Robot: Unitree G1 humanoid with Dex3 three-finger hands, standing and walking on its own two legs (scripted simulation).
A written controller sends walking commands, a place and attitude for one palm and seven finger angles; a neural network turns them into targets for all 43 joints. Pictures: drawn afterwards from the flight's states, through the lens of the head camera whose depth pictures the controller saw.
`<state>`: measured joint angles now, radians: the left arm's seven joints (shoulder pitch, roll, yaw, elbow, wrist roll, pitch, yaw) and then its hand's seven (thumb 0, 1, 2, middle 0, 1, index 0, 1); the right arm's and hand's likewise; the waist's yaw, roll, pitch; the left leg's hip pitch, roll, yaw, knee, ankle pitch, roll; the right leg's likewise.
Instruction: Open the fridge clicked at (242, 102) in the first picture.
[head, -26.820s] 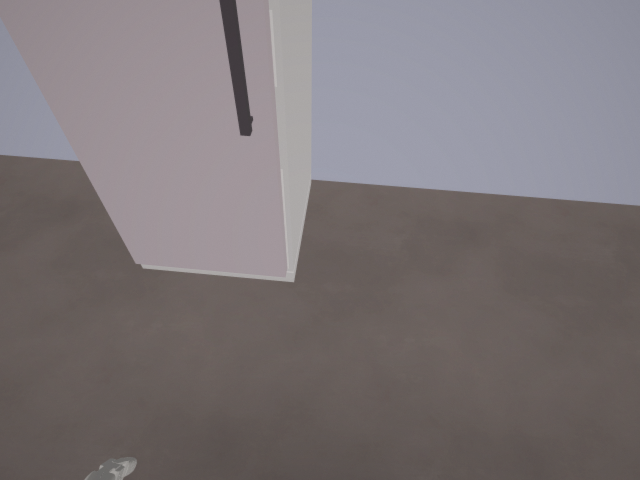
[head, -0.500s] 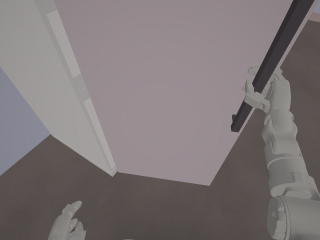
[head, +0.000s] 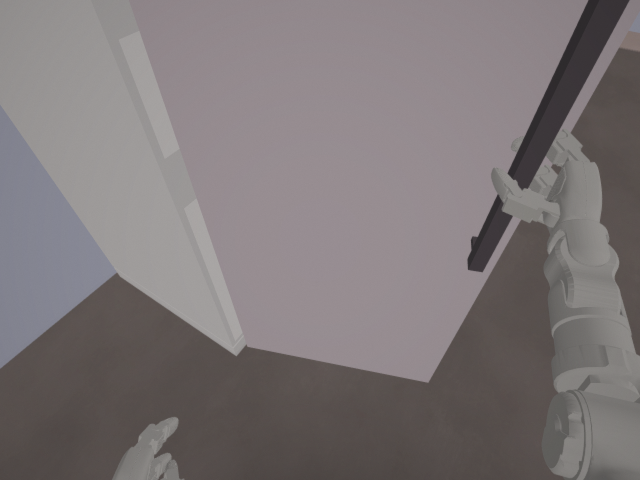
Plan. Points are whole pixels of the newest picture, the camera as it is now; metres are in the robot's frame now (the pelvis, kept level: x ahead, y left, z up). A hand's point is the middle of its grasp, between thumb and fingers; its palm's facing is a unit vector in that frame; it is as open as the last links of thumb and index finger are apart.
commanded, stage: loosen the grip on the handle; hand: right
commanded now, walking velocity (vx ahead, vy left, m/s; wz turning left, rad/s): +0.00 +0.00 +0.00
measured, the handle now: (530, 140) +0.49 -0.21 +0.19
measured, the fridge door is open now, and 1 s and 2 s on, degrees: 69 69 69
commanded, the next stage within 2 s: slip the hand off the handle in 0.44 s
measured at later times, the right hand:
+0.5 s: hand (507, 208) +0.43 -0.19 +0.13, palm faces +0.15 +0.98 -0.15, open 14.4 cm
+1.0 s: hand (567, 223) +0.42 -0.26 +0.12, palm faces +0.20 +0.97 -0.15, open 14.7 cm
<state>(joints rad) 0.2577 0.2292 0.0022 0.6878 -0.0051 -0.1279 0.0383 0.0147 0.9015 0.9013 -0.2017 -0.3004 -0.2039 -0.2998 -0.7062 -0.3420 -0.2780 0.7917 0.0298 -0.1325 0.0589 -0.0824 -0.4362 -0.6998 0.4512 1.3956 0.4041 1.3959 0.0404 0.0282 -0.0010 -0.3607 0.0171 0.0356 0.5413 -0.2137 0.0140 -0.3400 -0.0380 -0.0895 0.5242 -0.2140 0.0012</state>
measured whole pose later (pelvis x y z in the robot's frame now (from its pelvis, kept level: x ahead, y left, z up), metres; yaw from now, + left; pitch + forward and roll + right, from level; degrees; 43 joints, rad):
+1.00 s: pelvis +0.03 -0.01 -0.01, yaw +0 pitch +6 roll +1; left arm 0.30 0.26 -0.02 0.65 -0.02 -0.11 0.05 0.01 0.90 0.90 -0.20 -0.30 -0.20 -0.30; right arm -0.45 -0.39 -0.31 0.61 0.10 -0.27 0.14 -0.01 0.55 -0.20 0.26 1.15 0.25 1.15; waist -0.01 0.00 -0.06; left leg -0.43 0.01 0.04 0.64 -0.31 0.00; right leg -0.45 -0.01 -0.02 0.68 -0.34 -0.02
